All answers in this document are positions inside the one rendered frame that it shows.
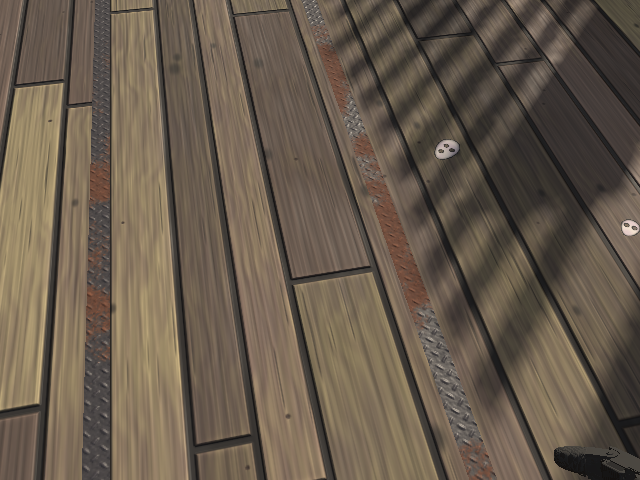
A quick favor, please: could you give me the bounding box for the right robot hand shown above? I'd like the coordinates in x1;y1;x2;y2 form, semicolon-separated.
554;446;640;480

